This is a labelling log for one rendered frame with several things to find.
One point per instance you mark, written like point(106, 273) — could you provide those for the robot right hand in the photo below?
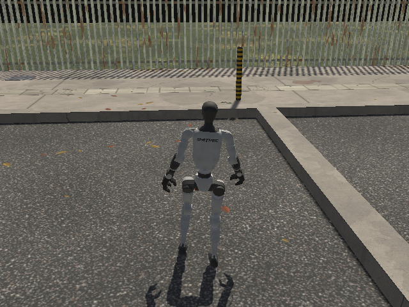
point(241, 179)

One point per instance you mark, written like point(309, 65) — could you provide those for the robot right forearm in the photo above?
point(237, 168)

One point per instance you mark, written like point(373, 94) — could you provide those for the robot left hand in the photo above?
point(165, 182)

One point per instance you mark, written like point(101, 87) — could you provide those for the left robot foot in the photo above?
point(182, 249)

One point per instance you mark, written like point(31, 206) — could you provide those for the left robot upper arm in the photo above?
point(182, 146)

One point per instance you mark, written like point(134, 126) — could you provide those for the right robot upper arm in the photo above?
point(230, 145)

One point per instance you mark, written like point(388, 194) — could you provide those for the robot left forearm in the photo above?
point(172, 168)

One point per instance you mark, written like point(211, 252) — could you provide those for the robot right thigh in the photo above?
point(218, 190)

